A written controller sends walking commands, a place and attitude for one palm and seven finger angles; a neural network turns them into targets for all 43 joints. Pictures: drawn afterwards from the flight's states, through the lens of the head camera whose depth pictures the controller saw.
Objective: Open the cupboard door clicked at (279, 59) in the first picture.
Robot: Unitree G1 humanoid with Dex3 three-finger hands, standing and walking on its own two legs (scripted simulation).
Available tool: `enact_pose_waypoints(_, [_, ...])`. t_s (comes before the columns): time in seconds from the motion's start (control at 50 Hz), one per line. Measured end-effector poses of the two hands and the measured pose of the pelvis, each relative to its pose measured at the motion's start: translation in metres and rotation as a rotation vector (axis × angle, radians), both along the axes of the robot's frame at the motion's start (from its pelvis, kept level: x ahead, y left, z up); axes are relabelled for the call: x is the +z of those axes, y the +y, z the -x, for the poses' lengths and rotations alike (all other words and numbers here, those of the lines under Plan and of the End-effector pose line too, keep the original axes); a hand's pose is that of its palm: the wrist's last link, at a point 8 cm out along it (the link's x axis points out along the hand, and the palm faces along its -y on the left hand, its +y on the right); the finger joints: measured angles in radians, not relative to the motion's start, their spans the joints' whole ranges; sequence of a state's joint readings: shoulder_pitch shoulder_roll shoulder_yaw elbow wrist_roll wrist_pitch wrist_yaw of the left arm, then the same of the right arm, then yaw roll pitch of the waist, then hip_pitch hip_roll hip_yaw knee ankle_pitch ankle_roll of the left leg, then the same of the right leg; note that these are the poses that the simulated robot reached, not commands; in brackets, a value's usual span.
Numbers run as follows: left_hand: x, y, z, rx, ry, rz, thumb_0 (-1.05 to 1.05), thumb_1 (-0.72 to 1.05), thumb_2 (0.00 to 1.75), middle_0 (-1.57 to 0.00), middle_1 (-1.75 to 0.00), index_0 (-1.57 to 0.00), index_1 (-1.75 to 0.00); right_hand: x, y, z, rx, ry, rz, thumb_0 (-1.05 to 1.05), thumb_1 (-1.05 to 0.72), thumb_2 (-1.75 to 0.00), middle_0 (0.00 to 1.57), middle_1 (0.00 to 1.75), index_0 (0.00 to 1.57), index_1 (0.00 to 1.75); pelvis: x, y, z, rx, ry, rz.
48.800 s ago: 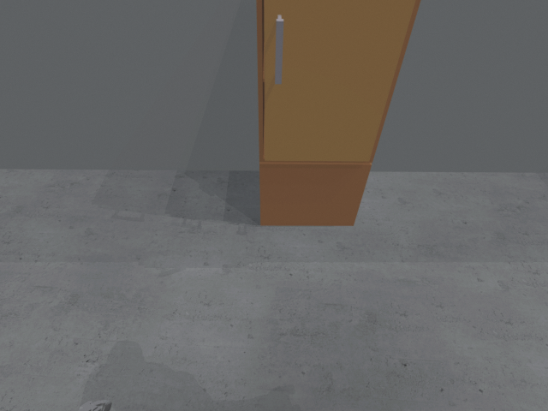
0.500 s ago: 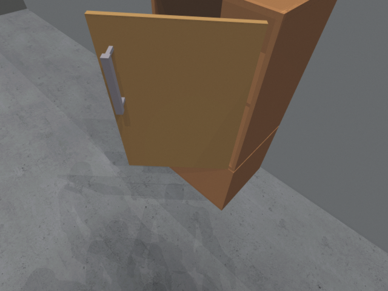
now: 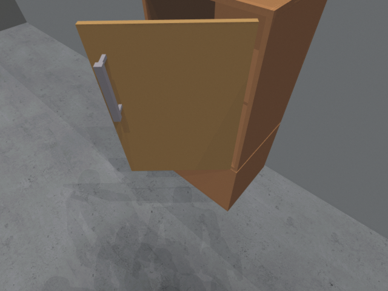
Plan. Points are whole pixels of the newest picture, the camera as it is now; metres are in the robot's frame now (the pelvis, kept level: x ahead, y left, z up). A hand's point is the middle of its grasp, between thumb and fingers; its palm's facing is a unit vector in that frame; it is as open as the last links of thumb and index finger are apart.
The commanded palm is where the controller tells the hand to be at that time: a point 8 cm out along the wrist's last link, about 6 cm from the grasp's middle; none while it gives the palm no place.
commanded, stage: look again from close up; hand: left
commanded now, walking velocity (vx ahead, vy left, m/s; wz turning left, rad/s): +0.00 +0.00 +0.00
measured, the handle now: (110, 90) +0.57 +0.27 +0.09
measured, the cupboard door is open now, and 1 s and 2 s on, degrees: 42 42 42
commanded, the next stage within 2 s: shuffle to correct the standing spot in 0.44 s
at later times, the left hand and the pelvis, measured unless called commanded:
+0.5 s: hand out of the picture +0.03 +0.14 -0.17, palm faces +0.02 -0.98 -0.22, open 7.3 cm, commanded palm none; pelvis +0.01 -0.04 +0.00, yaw +1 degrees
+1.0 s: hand out of the picture -0.01 +0.19 -0.19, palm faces +0.10 -0.98 -0.20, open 7.3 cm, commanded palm none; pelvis +0.02 +0.01 +0.00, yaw +3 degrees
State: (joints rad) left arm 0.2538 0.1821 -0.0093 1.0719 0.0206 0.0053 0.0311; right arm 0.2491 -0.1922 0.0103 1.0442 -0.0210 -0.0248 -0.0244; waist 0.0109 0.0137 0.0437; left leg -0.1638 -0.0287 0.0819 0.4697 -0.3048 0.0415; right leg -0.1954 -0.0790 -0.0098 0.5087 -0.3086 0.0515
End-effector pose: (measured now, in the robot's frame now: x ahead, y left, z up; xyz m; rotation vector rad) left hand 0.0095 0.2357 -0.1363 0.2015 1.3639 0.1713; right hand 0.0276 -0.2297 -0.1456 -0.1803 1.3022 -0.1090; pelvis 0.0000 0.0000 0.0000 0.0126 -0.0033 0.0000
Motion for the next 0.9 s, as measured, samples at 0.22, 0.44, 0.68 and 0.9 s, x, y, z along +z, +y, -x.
enact_pose_waypoints(0.22, [-0.003, -0.03, -0.009, -0.002, 0.001, 0.025, 0.01, 0.92, 0.9, -0.2, -0.3, -0.2, -0.3, 0.0, -0.018, 0.01, -0.023, 0.057, -0.001, 0.01, -0.91, -0.9, 0.2, 0.3, 0.2, 0.3, 0.001, -0.021, -0.006, 0.002, 0.001, -0.001])
enact_pose_waypoints(0.44, [-0.002, -0.046, -0.012, 0.007, -0.006, 0.023, 0.01, 0.92, 0.9, -0.2, -0.3, -0.2, -0.3, -0.001, -0.032, 0.006, -0.026, 0.067, -0.006, 0.01, -0.91, -0.9, 0.2, 0.3, 0.2, 0.3, 0.002, -0.039, -0.01, 0.007, 0.001, 0.0])
enact_pose_waypoints(0.68, [-0.006, -0.055, -0.006, 0.052, -0.027, 0.028, 0.01, 0.92, 0.9, -0.2, -0.3, -0.2, -0.3, -0.002, -0.044, 0.001, -0.004, 0.071, 0.003, 0.01, -0.91, -0.9, 0.2, 0.3, 0.2, 0.3, -0.001, -0.048, -0.01, 0.036, -0.005, 0.007])
enact_pose_waypoints(0.9, [-0.026, -0.019, 0.04, 0.147, 0.072, 0.065, 0.0, 0.91, 0.9, -0.21, -0.3, -0.21, -0.3, 0.009, -0.019, -0.037, 0.057, -0.008, 0.067, 0.01, -0.91, -0.9, 0.2, 0.3, 0.2, 0.3, -0.01, -0.009, -0.012, 0.062, -0.007, 0.005])
